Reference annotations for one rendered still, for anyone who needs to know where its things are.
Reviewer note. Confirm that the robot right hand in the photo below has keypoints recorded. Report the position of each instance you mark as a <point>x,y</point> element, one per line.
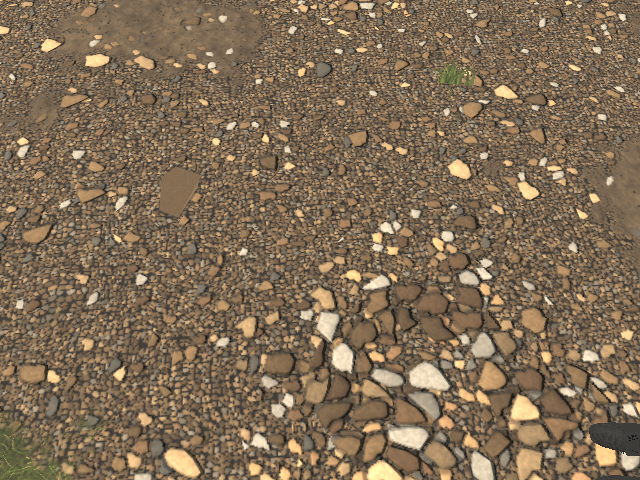
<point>623,437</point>

